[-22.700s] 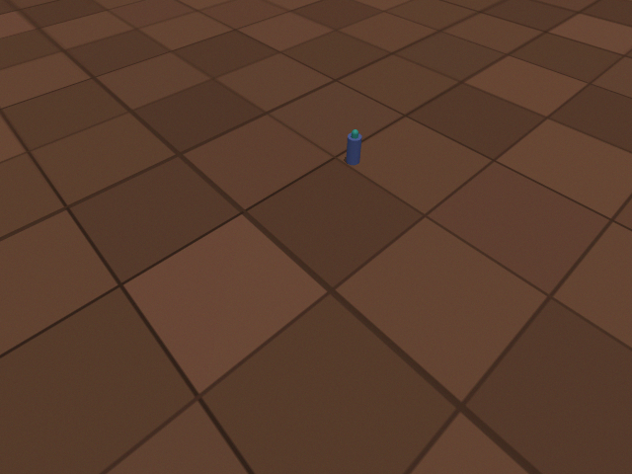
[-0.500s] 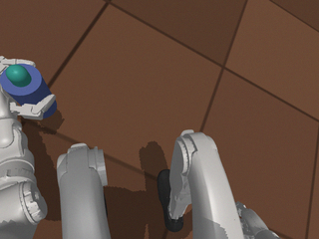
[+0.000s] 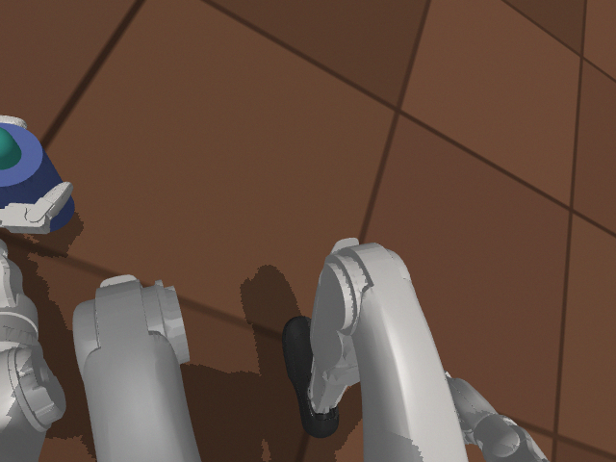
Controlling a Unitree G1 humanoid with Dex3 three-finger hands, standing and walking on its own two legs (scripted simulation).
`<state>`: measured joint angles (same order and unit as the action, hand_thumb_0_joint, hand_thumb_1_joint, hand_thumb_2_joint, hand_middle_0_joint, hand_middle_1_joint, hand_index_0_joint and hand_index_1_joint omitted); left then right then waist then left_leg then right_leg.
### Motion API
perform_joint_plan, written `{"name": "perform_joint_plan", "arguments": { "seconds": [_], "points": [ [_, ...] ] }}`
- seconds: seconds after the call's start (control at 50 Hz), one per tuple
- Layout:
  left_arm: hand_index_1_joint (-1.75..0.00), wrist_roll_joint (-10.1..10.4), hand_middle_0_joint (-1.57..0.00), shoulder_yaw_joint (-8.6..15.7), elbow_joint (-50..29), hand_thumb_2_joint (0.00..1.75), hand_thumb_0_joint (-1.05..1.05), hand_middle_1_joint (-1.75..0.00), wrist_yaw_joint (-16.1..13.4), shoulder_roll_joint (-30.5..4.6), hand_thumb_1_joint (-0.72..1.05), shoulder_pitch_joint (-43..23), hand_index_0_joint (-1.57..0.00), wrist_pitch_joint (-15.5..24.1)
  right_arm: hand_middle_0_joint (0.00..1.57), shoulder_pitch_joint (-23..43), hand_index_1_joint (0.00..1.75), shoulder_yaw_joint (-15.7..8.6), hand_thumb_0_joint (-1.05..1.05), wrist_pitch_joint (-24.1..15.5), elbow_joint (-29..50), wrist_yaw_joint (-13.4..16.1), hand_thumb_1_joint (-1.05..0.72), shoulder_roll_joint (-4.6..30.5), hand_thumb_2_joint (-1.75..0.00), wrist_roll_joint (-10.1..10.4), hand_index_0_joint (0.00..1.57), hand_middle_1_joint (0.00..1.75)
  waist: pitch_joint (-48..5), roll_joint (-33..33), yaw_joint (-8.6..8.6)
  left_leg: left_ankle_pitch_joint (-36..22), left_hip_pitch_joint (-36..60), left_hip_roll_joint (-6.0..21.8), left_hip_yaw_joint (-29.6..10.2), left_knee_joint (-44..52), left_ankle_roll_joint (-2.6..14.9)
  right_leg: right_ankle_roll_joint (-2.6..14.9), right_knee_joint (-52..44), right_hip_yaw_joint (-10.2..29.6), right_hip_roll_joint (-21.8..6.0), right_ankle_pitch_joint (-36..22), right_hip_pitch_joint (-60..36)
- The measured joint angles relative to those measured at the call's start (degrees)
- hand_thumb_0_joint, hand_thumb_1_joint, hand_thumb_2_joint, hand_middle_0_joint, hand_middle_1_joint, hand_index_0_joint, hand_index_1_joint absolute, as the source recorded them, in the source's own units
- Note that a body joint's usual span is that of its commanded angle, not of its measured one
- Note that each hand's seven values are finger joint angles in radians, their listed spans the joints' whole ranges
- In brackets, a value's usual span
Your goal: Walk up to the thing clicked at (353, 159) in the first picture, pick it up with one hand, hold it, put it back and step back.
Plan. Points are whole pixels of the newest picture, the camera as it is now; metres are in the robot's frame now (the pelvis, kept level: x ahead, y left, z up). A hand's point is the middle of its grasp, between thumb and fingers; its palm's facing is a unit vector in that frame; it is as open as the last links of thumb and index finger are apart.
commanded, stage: lower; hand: left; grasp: from the side
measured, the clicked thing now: (20, 178) +0.45 +0.27 -0.11
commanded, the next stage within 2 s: loosen in 1.14 s
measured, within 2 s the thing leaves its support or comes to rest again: rests again in 1.22 s
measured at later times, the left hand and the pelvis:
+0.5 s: hand (39, 187) +0.46 +0.27 -0.16, palm faces +0.28 -0.96 -0.02, open 9.8 cm; pelvis +0.00 +0.01 -0.01, yaw -3 degrees
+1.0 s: hand (48, 192) +0.46 +0.26 -0.19, palm faces +0.28 -0.96 -0.02, open 9.8 cm; pelvis -0.01 +0.01 -0.01, yaw -5 degrees
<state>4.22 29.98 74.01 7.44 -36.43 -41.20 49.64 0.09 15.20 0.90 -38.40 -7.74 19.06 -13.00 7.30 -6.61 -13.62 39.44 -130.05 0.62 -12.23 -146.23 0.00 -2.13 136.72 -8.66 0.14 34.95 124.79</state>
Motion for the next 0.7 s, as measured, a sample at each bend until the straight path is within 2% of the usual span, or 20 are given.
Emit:
{"name": "perform_joint_plan", "arguments": {
  "seconds": [0.16,0.28,0.46,0.56,0.7],
  "points": [
    [-0.99,-1.5,-0.74,0.9,2.9,1.09,0.00,-0.99,-0.8,-3.6,-0.35,-0.1,-0.74,3.2,0.20,1.8,0.30,3.5,0.00,0.0,1.0,-0.1,-0.92,0.5,-0.90,-1.9,0.20,0.30,3.6,-2.9,-1.48,0.1,0.3,0.1,-1.7,-1.9,0.06,-0.42,0.5,-1.3,0.7,-0.7,-0.9],
    [-0.99,-1.5,-0.74,2.4,4.2,1.09,0.00,-0.99,-1.6,-6.1,-0.35,-0.2,-0.74,5.0,0.21,2.8,0.30,5.8,0.00,0.1,1.8,-0.1,-0.93,1.2,-0.91,-3.3,0.20,0.30,5.4,-4.4,-2.22,0.6,0.8,0.0,-3.0,-3.0,0.00,-0.67,0.6,-2.3,0.9,-0.6,-1.9],
    [-0.99,-1.0,-0.74,0.6,6.9,1.09,0.00,-0.99,-2.7,-8.8,-0.35,-0.5,-0.74,6.7,0.21,4.4,0.30,8.3,0.00,0.2,2.9,-0.2,-0.93,2.3,-0.91,-4.5,0.20,0.30,7.4,-4.8,-2.47,0.9,1.4,-0.1,-4.2,-3.7,0.10,-1.08,0.3,-3.2,1.2,-0.6,-3.1],
    [-1.00,-0.2,-0.73,0.7,8.6,1.09,0.00,-1.00,-3.7,-9.2,-0.35,-0.6,-0.74,7.7,0.21,5.7,0.30,9.8,0.00,0.2,3.7,-0.2,-0.93,2.4,-0.90,-5.0,0.20,0.30,8.2,-5.6,-2.78,1.1,2.0,0.0,-5.1,-4.2,-0.01,-1.24,0.3,-3.8,1.5,-0.9,-3.6],
    [-0.99,-1.1,-0.73,1.5,9.6,1.09,0.00,-1.00,-4.8,-11.1,-0.35,-0.5,-0.74,9.4,0.21,7.2,0.30,11.6,0.00,0.3,4.5,0.0,-0.92,2.2,-0.90,-6.1,0.20,0.30,9.3,-7.2,-2.97,1.3,2.3,0.0,-6.4,-5.1,-0.07,-1.45,0.2,-4.8,2.0,-1.4,-4.2]
  ]
}}
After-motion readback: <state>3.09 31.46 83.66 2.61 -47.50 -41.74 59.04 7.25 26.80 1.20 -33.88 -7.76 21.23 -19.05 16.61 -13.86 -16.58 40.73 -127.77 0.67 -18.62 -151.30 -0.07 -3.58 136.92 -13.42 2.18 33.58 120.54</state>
